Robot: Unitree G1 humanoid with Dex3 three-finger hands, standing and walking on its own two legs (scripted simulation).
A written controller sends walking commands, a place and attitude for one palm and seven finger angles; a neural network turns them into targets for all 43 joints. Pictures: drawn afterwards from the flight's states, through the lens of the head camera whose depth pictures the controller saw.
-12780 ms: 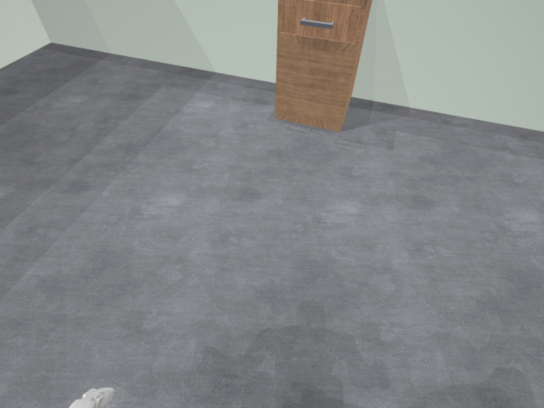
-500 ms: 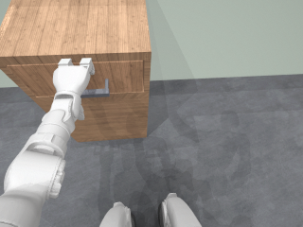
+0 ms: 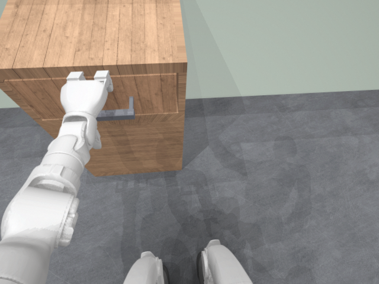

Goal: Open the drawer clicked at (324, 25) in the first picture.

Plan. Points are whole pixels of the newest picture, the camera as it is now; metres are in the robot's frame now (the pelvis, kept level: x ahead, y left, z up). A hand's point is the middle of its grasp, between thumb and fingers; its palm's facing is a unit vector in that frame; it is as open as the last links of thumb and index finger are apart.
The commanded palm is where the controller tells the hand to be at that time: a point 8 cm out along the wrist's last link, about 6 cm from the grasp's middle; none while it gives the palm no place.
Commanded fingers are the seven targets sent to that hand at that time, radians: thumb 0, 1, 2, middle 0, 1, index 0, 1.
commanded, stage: move the hooked fingers above the handle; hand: left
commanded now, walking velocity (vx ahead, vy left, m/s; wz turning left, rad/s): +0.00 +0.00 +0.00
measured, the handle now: (102, 108) +0.55 +0.17 -0.07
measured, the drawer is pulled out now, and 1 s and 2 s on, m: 0.00 0.00 0.00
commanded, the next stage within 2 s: none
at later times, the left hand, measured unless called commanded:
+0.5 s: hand (94, 110) +0.51 +0.17 -0.01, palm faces -0.04 -0.01 -1.00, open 13.7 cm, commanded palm +0.50 +0.20 +0.04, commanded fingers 0.00 -0.50 0.30 -0.30 -1.20 -0.30 -1.20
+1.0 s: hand (93, 110) +0.51 +0.17 -0.01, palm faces -0.02 -0.02 -1.00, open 13.7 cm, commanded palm +0.50 +0.21 +0.04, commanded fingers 0.00 -0.50 0.30 -0.30 -1.20 -0.30 -1.20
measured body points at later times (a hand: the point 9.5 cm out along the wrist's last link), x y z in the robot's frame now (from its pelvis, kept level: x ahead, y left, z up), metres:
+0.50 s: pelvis -0.01 +0.00 +0.00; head +0.13 +0.00 +0.42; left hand +0.50 +0.17 +0.04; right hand +0.02 -0.27 -0.13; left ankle +0.01 +0.08 -0.66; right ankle +0.05 -0.11 -0.66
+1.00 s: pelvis +0.00 +0.00 +0.00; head +0.14 +0.00 +0.42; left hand +0.50 +0.17 +0.04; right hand +0.02 -0.26 -0.13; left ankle +0.01 +0.08 -0.66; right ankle +0.05 -0.11 -0.66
